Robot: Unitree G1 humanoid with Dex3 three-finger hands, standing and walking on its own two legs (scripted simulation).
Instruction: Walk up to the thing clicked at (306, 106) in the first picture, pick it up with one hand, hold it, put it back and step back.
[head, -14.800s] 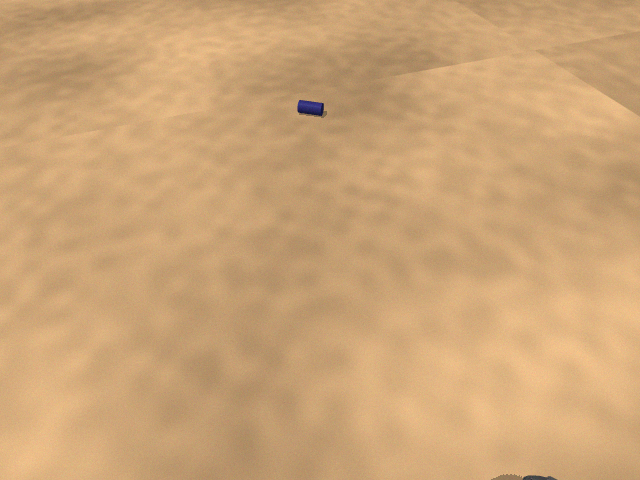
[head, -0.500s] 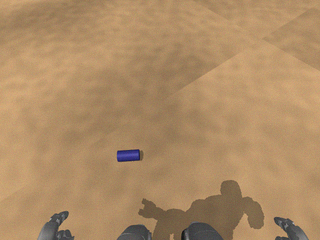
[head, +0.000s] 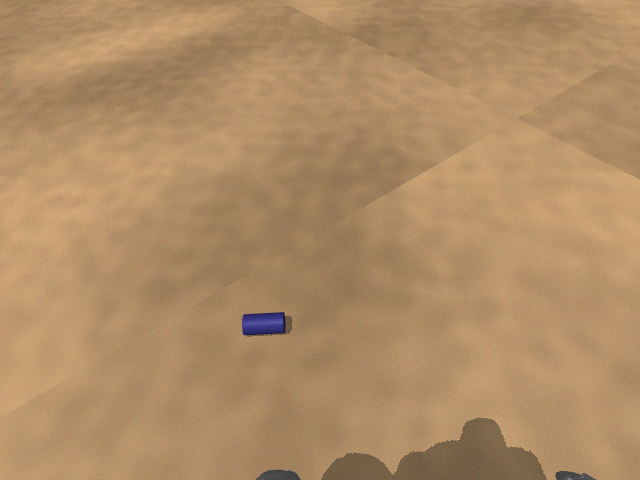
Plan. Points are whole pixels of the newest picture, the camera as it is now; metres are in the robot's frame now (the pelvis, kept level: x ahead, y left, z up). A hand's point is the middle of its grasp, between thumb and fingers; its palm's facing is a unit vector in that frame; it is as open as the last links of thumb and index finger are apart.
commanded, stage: walk up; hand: left
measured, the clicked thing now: (264, 323) +0.70 +0.25 -0.73
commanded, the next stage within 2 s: stand in 0.78 s
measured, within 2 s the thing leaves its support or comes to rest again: neither
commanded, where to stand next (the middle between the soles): +0.34 +0.00 m, yaw +3 degrees
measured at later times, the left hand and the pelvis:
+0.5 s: hand out of the picture +0.10 +0.28 -0.14, palm faces +0.06 -0.93 -0.35, open 7.3 cm; pelvis +0.02 +0.01 +0.00, yaw +2 degrees
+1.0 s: hand out of the picture +0.08 +0.27 -0.15, palm faces +0.03 -0.94 -0.34, open 7.3 cm; pelvis +0.01 +0.02 +0.01, yaw +2 degrees
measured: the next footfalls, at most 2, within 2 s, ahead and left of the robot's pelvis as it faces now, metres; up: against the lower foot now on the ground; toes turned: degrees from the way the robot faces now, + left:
none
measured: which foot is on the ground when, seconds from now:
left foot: down 0.00-1.00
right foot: down 0.00-1.00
